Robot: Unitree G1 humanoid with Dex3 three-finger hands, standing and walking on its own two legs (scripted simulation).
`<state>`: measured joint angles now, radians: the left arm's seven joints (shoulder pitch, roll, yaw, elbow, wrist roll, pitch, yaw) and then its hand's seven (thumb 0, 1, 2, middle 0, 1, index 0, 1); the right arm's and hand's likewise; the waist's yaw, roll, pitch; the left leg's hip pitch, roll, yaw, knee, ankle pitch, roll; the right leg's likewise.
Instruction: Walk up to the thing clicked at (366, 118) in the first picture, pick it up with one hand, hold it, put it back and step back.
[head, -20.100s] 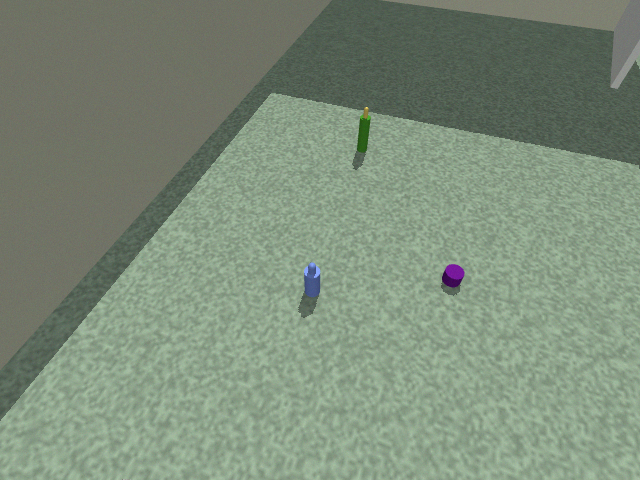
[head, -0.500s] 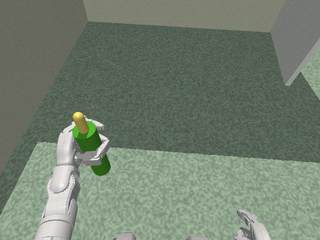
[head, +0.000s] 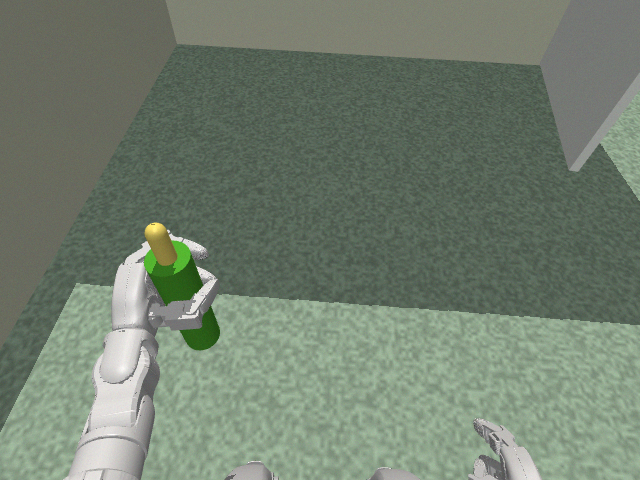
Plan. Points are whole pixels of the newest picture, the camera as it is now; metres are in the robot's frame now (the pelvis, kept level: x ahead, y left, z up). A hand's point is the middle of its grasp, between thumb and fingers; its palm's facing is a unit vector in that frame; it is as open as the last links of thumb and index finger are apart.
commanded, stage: hold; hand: left
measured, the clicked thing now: (182, 290) +0.33 +0.18 +0.04
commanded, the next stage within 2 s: crouch in 0.40 s
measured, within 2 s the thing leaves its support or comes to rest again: neither
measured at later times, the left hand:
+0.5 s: hand (190, 289) +0.33 +0.16 +0.05, palm faces +0.05 -1.00 +0.00, open 7.0 cm
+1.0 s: hand (205, 324) +0.34 +0.18 -0.09, palm faces +0.08 -1.00 +0.01, open 7.0 cm
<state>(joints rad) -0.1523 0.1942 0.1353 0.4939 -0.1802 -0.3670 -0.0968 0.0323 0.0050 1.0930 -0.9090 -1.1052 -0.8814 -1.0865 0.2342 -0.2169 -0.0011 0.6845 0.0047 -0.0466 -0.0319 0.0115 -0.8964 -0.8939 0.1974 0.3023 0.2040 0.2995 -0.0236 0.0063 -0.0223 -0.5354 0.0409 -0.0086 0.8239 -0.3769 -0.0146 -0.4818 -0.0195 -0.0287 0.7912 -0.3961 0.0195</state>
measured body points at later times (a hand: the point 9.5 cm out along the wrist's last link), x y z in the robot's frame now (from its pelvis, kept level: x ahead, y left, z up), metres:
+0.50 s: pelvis +0.00 +0.00 +0.00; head +0.04 +0.01 +0.45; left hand +0.32 +0.22 +0.05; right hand +0.13 -0.25 -0.11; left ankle +0.03 +0.13 -0.70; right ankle +0.00 -0.13 -0.70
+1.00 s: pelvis -0.02 +0.00 -0.07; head +0.09 +0.03 +0.36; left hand +0.33 +0.23 -0.08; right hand +0.11 -0.26 -0.18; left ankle +0.03 +0.13 -0.70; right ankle +0.00 -0.13 -0.70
